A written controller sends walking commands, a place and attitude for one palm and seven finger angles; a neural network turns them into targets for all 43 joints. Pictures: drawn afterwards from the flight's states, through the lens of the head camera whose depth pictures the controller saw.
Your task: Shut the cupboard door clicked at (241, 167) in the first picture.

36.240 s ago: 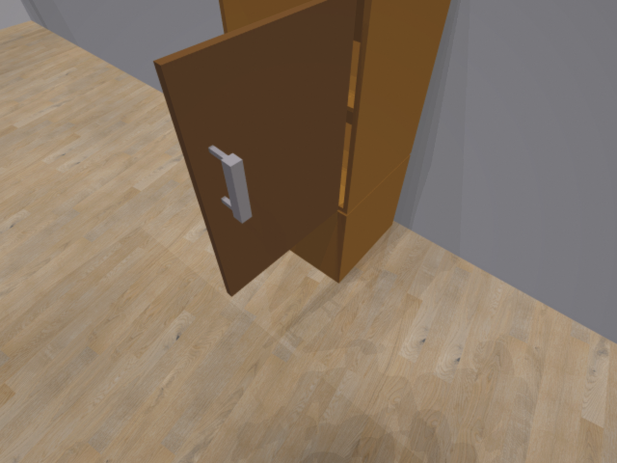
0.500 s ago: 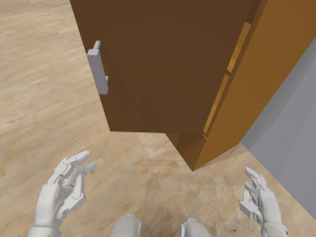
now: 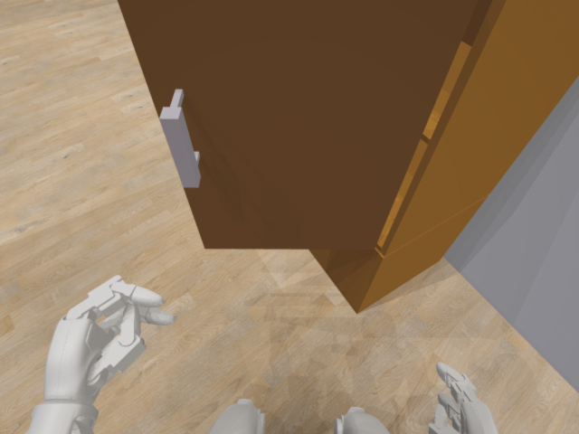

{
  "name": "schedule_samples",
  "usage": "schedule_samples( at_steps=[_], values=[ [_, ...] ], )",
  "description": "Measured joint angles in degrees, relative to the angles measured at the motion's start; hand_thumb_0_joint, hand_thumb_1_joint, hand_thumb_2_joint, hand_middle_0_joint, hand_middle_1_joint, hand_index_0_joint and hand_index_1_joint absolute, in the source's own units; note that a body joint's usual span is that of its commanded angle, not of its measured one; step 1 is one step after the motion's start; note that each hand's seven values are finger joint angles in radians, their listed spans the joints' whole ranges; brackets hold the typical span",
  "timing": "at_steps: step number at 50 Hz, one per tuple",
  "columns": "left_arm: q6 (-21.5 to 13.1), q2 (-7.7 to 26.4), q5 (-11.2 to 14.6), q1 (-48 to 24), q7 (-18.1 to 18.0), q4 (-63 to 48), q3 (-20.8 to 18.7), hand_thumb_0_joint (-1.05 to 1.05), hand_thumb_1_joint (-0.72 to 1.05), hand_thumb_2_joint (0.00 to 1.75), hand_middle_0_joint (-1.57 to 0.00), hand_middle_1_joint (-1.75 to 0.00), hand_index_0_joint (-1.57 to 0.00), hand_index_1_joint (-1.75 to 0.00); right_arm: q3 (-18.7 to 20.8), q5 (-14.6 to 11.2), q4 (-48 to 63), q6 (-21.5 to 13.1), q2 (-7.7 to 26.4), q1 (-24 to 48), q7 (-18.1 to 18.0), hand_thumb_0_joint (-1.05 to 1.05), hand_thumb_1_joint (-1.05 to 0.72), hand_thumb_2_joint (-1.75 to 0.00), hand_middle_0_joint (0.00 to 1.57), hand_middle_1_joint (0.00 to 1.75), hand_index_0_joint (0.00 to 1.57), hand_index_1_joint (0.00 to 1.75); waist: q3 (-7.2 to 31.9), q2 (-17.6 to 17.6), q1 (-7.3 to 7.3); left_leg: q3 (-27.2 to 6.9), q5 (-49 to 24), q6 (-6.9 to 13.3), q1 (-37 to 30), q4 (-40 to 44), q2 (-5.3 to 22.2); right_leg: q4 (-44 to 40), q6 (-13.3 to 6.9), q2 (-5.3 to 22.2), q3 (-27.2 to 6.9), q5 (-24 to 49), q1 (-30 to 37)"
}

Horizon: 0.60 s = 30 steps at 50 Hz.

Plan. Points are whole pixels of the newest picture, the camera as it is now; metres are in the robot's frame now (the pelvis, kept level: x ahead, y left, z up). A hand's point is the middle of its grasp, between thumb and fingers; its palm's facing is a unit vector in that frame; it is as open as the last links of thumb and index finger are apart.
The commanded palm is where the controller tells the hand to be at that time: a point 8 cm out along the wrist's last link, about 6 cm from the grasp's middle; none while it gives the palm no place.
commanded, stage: raise the hand and make a fist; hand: left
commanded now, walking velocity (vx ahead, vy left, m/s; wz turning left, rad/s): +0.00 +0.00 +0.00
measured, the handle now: (185, 140) +0.50 +0.19 +0.11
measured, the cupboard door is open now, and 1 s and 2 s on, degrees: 59 59 59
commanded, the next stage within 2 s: bring the fist close to the handle in 1.02 s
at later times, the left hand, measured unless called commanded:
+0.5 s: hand (134, 312) +0.24 +0.19 +0.10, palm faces +0.06 -1.00 -0.03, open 3.1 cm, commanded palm +0.21 +0.24 +0.11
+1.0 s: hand (145, 309) +0.24 +0.17 +0.11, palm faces +0.06 -1.00 -0.03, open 3.1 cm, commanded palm +0.21 +0.23 +0.11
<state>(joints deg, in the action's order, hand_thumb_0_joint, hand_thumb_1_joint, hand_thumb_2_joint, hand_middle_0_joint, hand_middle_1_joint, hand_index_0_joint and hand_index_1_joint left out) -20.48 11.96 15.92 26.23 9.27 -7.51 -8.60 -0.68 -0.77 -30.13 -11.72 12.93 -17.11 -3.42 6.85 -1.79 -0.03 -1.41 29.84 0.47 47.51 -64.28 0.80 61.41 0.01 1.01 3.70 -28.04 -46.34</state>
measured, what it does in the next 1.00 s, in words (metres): stands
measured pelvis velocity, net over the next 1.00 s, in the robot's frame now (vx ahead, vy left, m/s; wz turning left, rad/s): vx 0.01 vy -0.01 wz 0.01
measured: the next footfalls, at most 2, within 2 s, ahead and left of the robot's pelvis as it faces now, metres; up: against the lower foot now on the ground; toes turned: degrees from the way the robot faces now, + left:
none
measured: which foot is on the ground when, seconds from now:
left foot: down 0.00-1.00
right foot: down 0.00-1.00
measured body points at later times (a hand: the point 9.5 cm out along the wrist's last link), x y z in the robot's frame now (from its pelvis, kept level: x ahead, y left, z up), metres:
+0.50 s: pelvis +0.02 +0.00 +0.02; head +0.06 +0.00 +0.47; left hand +0.23 +0.24 +0.10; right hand +0.21 -0.21 -0.05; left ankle +0.02 +0.11 -0.66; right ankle +0.02 -0.12 -0.66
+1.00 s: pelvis +0.01 -0.01 +0.03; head +0.04 -0.02 +0.48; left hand +0.23 +0.23 +0.12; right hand +0.18 -0.25 -0.05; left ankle +0.02 +0.11 -0.66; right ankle +0.02 -0.12 -0.66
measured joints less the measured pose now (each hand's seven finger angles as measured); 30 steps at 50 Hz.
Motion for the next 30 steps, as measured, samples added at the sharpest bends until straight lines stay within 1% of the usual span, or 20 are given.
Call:
schedule_samples(
  at_steps=[3,6,13,20,30],
  values=[
    [-0.16,0.03,-0.19,0.1,0.54,-0.54,0.76,0.01,0.9,0.9,-0.9,-1.07,-0.91,-1.07,0.47,-0.1,0.26,0.22,1.01,0.41,-0.07,0.02,-0.91,-0.9,0.2,0.3,0.21,0.3,-0.21,0.15,-0.22,0.05,0.23,0.24,-0.55,0.22,-0.2,-0.33,0.23,0.18,-0.05,-0.2,0.64],
    [0.68,0.2,-0.34,0.07,0.8,-1.05,1.31,0.01,0.9,0.9,-0.96,-1.13,-0.96,-1.13,0.68,-0.22,0.89,0.58,1.35,1.26,-0.24,0.02,-0.91,-0.9,0.2,0.3,0.2,0.3,-0.4,0.33,-0.36,0.1,0.3,0.39,-1.41,0.77,-0.28,-0.99,0.37,0.24,-0.09,-0.2,1.56],
    [2.11,0.47,-0.49,-0.42,0.11,-2.74,1.2,0.02,0.9,0.9,-1.08,-1.27,-1.09,-1.27,0.03,-0.37,2.97,1.48,0.52,2.83,0.0,0.02,-0.91,-0.9,0.2,0.3,0.2,0.3,-0.4,0.35,-0.89,-0.04,-0.04,0.4,-4.24,2.91,-0.3,-3.38,0.47,0.2,0.07,0.23,4.57],
    [4.7,0.77,-0.53,-2.63,0.93,-1.66,1.05,0.01,0.9,0.9,-1.21,-1.4,-1.21,-1.41,-1.63,-0.68,3.85,2.18,-0.16,3.08,0.17,0.02,-0.91,-0.9,0.2,0.3,0.21,0.3,-0.75,-0.08,-1.44,-0.38,-0.73,0.25,-6.81,5.06,-0.3,-5.64,0.33,0.14,0.42,0.86,7.3],
    [6.31,1.3,0.45,-5.52,1.87,-0.12,-0.16,0.02,0.9,0.9,-1.28,-1.49,-1.29,-1.49,-2.13,-1.13,2.0,2.14,0.25,1.6,0.06,0.02,-0.91,-0.9,0.2,0.3,0.21,0.3,-1.43,-0.6,-1.37,-0.37,-1.98,-0.16,-10.58,8.4,-0.18,-8.47,-0.06,-0.04,0.43,1.85,10.81]
  ],
)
